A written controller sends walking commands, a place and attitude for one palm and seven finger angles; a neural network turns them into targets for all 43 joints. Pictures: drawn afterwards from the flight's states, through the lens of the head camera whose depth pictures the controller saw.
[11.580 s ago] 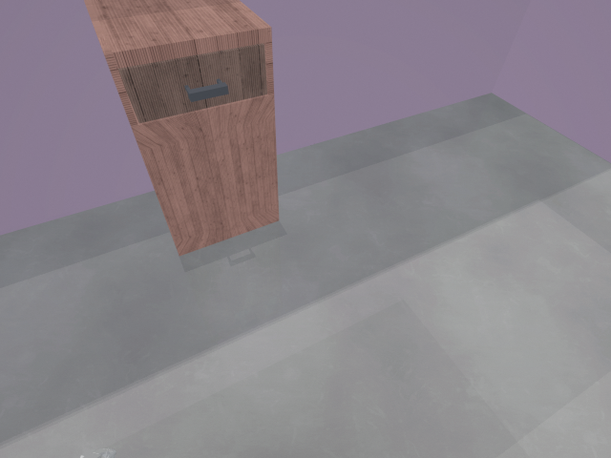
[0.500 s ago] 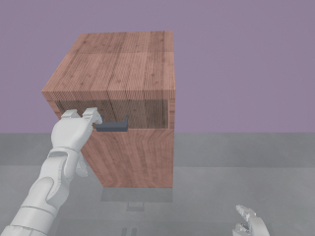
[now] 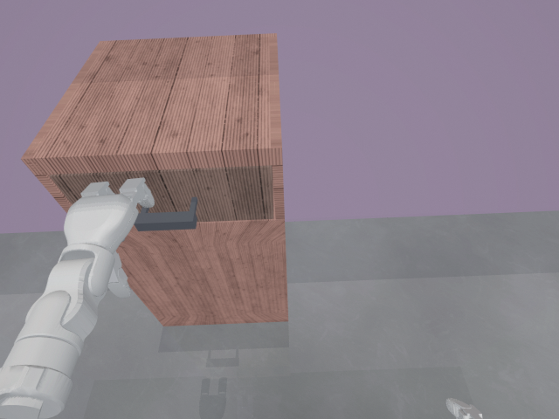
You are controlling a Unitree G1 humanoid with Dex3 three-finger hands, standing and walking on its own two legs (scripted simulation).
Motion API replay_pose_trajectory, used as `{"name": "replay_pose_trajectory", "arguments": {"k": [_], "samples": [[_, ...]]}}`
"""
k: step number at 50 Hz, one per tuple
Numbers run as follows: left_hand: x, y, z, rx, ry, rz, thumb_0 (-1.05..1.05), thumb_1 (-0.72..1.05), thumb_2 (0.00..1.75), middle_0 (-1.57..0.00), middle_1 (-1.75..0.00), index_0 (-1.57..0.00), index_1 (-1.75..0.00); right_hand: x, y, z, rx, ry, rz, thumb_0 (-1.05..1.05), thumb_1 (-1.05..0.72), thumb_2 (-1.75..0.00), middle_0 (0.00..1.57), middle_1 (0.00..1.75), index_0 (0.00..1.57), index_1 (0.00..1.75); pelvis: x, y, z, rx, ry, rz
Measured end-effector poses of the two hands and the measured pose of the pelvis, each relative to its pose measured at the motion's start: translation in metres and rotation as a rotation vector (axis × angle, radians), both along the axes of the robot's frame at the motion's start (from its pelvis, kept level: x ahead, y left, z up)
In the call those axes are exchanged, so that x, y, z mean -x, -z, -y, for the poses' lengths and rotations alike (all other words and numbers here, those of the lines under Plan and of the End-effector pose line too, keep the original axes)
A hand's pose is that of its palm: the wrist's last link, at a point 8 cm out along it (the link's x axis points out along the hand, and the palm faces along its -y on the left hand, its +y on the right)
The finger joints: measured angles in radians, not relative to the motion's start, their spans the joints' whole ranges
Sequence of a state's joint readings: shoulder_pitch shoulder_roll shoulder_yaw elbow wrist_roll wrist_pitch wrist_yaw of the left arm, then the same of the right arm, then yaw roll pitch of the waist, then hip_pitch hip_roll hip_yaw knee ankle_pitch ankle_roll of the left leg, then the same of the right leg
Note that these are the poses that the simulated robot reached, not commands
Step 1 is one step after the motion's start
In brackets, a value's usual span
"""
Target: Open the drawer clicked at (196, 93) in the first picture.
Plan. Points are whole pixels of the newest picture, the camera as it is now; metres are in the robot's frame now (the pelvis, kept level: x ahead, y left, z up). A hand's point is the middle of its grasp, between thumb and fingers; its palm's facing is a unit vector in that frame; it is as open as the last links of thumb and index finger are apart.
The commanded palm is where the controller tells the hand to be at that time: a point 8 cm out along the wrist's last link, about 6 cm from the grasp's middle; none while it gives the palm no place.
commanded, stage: move the hooked fingers above the handle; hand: left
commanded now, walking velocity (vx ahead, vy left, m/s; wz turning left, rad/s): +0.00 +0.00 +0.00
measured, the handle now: (168, 212) +0.49 +0.26 -0.05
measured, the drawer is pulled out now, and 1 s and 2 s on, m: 0.00 0.00 0.00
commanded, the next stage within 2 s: lower the fingers behind the handle in 1.56 s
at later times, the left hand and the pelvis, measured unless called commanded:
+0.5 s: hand (136, 224) +0.40 +0.27 +0.02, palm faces -0.03 -0.04 -1.00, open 13.8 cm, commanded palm +0.38 +0.27 +0.08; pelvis +0.00 +0.02 -0.01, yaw +0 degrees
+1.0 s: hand (156, 212) +0.44 +0.26 +0.01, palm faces -0.03 -0.03 -1.00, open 13.8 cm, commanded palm +0.42 +0.26 +0.07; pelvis +0.00 +0.02 -0.02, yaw -2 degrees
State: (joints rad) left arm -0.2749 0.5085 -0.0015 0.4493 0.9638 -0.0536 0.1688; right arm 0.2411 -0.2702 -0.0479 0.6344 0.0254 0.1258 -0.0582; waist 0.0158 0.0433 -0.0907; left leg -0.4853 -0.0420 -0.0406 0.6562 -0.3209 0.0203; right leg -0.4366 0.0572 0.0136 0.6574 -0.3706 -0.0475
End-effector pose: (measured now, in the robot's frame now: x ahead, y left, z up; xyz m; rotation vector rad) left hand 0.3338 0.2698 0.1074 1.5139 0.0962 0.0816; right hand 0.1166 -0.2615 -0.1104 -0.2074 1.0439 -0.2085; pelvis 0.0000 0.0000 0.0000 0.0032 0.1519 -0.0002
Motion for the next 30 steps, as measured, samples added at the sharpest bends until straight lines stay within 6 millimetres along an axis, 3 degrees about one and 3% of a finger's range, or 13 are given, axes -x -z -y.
{"name": "replay_pose_trajectory", "arguments": {"k": [21, 30], "samples": [[-0.039, 0.023, -0.001, -0.01, 0.007, -0.009, 0.0, -0.49, 0.3, -0.32, -1.2, -0.32, -1.2, 0.016, 0.009, -0.021, -0.02, 0.035, -0.051, 0.0, -0.91, -0.9, 0.2, 0.3, 0.2, 0.3, -0.002, 0.007, -0.017, 0.013, 0.004, -0.058], [-0.059, 0.029, 0.006, -0.011, 0.039, -0.001, 0.0, -0.49, 0.3, -0.32, -1.2, -0.32, -1.2, 0.038, 0.014, -0.026, -0.013, 0.057, -0.104, 0.0, -0.91, -0.9, 0.2, 0.3, 0.2, 0.3, 0.0, 0.011, -0.024, 0.021, 0.004, -0.086]]}}
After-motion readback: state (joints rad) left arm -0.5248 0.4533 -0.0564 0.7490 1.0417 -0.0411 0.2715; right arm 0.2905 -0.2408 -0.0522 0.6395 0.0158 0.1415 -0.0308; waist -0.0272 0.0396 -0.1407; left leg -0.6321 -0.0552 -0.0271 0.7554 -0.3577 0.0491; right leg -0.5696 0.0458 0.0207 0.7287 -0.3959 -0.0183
